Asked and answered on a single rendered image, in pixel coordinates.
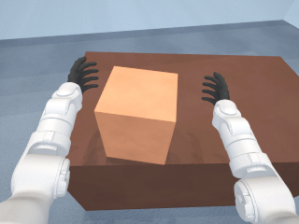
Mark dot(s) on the right robot hand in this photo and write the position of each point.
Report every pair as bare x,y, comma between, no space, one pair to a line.
221,89

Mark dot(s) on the right robot forearm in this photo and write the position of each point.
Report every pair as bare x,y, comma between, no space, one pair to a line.
246,158

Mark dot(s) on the pedestal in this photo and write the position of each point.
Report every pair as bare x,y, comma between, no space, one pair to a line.
196,172

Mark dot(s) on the right robot upper arm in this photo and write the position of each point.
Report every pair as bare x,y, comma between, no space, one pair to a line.
264,200

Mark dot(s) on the carton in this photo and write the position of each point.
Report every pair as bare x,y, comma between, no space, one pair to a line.
137,113

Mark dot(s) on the left robot upper arm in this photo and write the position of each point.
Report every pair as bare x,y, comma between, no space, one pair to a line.
40,180

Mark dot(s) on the left robot forearm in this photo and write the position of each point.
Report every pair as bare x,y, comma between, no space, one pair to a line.
52,136

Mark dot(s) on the left robot hand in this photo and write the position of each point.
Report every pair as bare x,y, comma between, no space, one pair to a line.
77,75

